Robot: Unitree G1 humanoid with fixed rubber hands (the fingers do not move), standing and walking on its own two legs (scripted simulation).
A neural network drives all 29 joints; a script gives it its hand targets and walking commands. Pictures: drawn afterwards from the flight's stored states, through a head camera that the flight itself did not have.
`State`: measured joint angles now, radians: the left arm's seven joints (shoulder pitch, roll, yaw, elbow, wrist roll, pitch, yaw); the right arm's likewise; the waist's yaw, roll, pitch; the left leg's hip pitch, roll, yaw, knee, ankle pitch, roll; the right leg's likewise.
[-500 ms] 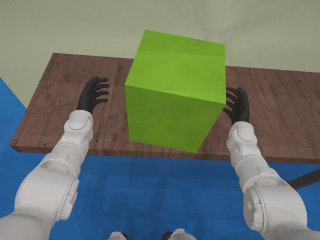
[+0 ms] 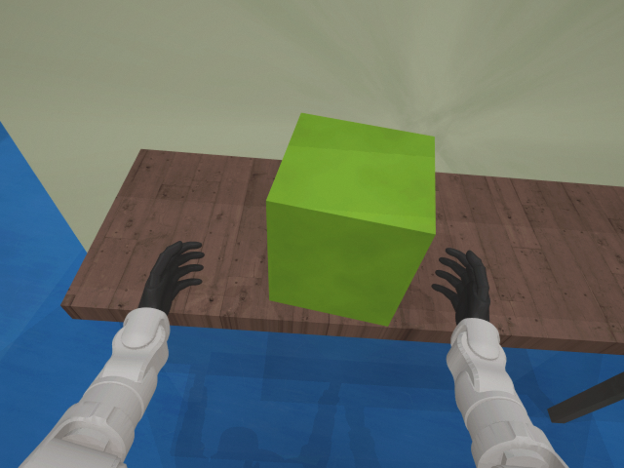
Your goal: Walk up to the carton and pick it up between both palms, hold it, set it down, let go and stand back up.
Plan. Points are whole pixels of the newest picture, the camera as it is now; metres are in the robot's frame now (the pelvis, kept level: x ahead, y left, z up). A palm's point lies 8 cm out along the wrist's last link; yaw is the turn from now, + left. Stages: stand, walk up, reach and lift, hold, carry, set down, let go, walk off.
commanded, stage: set down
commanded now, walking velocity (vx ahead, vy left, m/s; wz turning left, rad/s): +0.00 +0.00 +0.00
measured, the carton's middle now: (346, 224) +0.48 -0.08 +0.01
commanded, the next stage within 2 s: none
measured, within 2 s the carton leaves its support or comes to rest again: neither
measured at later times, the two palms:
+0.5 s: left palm (150, 331) +0.30 +0.20 +0.00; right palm (474, 338) +0.28 -0.23 +0.01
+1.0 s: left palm (110, 396) +0.22 +0.22 +0.01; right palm (493, 414) +0.19 -0.21 +0.02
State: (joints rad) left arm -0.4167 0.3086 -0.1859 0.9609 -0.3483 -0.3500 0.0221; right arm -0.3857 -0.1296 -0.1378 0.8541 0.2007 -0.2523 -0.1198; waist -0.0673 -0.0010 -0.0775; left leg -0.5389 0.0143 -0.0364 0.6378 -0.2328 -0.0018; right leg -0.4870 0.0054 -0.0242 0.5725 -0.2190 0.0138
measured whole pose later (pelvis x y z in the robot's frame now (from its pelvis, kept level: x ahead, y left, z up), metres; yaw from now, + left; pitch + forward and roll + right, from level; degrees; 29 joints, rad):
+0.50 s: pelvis +0.04 -0.02 +0.01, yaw +1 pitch -1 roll -1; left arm -0.01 0.31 -0.06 0.58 -0.26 -0.30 -0.08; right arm 0.01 -0.11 0.02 0.55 0.24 -0.34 -0.15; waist -0.05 -0.03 0.04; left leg -0.23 0.02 -0.05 0.52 -0.27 -0.03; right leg -0.19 0.02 -0.03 0.47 -0.27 -0.01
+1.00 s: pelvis +0.03 +0.00 +0.01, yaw -1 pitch -9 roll -1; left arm 0.26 0.33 -0.08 0.35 -0.26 -0.19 -0.09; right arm 0.37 -0.04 -0.03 0.28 0.16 -0.23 -0.15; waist 0.01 -0.04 0.02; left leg -0.06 0.01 -0.01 0.48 -0.25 0.00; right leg -0.04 0.00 0.02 0.44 -0.24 0.01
